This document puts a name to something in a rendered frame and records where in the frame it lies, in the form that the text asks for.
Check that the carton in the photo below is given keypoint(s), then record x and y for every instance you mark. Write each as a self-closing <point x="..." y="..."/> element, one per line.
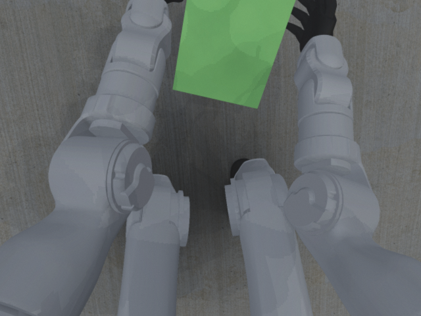
<point x="228" y="47"/>

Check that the robot right hand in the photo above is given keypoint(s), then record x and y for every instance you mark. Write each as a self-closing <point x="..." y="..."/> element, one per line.
<point x="320" y="21"/>

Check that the robot left forearm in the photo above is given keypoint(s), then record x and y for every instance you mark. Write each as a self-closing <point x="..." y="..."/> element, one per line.
<point x="131" y="80"/>

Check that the robot right upper arm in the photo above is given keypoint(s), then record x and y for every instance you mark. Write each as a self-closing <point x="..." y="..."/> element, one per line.
<point x="335" y="217"/>

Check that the robot right foot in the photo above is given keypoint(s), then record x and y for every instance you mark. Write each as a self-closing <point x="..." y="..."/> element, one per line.
<point x="235" y="167"/>

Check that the robot left upper arm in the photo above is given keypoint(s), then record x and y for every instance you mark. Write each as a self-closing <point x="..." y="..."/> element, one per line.
<point x="51" y="268"/>

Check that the robot right forearm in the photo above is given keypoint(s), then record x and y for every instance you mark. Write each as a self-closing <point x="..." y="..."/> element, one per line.
<point x="325" y="112"/>

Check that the robot right shin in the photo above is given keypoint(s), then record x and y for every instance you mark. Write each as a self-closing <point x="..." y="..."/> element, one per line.
<point x="278" y="181"/>

